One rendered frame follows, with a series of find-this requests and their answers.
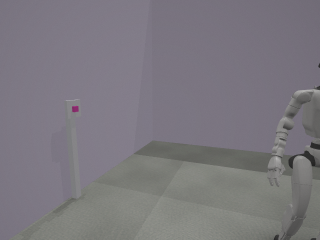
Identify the button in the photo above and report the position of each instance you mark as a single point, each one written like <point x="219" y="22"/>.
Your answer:
<point x="75" y="108"/>

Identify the right robot thigh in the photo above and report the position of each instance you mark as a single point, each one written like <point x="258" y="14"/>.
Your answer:
<point x="301" y="183"/>

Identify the panel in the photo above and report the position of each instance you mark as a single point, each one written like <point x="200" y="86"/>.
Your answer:
<point x="72" y="145"/>

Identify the right robot hand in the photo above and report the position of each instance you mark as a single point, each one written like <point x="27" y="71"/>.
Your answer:
<point x="275" y="170"/>

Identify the right robot upper arm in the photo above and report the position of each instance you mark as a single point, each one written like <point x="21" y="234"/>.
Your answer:
<point x="298" y="98"/>

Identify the robot right shin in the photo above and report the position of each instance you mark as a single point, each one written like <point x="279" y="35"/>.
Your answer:
<point x="290" y="225"/>

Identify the robot right forearm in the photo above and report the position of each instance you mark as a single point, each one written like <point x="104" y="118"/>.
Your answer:
<point x="280" y="139"/>

